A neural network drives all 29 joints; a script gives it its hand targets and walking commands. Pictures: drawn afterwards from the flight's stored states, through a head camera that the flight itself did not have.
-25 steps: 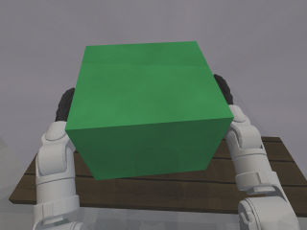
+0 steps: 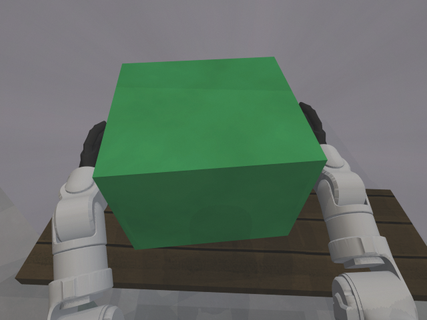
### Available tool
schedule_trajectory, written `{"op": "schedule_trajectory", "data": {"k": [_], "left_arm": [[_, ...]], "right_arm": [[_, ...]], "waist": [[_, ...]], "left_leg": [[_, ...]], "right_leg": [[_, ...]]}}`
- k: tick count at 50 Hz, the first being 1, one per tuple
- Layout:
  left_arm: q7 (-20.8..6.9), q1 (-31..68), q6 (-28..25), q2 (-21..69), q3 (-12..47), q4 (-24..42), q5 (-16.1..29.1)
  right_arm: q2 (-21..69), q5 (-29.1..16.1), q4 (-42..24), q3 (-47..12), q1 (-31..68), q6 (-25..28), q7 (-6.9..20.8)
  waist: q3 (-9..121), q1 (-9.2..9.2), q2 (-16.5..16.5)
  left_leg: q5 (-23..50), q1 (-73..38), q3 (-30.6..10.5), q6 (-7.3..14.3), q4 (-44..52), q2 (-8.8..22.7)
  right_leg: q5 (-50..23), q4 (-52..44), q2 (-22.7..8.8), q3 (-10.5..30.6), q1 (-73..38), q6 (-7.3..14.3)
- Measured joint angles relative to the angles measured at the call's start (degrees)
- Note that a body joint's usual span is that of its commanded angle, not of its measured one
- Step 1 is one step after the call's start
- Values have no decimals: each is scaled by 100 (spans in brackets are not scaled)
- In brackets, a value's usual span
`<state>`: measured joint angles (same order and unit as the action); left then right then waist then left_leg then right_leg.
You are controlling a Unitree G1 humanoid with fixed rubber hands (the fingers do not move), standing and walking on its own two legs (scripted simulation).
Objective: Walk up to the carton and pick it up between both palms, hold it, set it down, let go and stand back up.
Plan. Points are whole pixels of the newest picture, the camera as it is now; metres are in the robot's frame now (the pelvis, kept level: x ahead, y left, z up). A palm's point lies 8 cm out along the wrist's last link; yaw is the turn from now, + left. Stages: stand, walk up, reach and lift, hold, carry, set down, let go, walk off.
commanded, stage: hold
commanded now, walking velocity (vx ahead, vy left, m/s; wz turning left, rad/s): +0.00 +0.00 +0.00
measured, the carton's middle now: (206, 150) +0.39 -0.01 +0.17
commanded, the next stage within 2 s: none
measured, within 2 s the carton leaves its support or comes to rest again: neither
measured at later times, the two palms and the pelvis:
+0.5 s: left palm (92, 167) +0.35 +0.19 +0.17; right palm (308, 143) +0.37 -0.20 +0.19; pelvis +0.00 +0.00 +0.00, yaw +1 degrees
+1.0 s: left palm (92, 166) +0.35 +0.19 +0.18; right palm (310, 142) +0.36 -0.20 +0.19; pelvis +0.00 +0.00 +0.00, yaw +1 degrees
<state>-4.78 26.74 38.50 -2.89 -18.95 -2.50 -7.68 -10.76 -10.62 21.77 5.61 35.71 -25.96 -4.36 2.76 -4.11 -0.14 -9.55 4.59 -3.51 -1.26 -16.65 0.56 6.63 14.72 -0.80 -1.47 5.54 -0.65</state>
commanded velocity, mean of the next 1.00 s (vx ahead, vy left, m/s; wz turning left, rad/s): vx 0.00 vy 0.00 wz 0.00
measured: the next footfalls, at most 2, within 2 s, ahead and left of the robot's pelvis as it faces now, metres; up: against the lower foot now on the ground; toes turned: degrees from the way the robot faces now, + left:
none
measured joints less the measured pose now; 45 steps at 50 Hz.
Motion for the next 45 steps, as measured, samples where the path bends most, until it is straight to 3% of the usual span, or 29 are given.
{"op": "schedule_trajectory", "data": {"k": [18, 28, 37, 45], "left_arm": [[-23, 115, -140, -35, -74, -253, 27], [7, -71, -75, -51, 29, 45, 27], [55, -212, 56, 11, 86, 373, 48], [10, -50, 29, -15, 3, 62, 34]], "right_arm": [[33, 94, 198, 10, 116, 98, 3], [9, -8, 4, -69, -20, 99, -25], [-36, -118, -281, -95, -194, 37, -41], [11, 1, -47, -30, -32, -12, -15]], "waist": [[72, 31, -5], [-29, -80, -37], [-44, -49, -36], [6, -41, -26]], "left_leg": [[40, 67, -15, 5, 40, -11], [-15, 9, -52, 3, -11, -14], [-49, 11, -2, -4, -49, 7], [-4, 29, -31, -9, -9, 2]], "right_leg": [[-8, -7, -8, -12, 67, -1], [24, -36, -9, -50, -47, -7], [38, 1, 16, 7, -27, 1], [27, -6, 13, -19, -7, 9]]}}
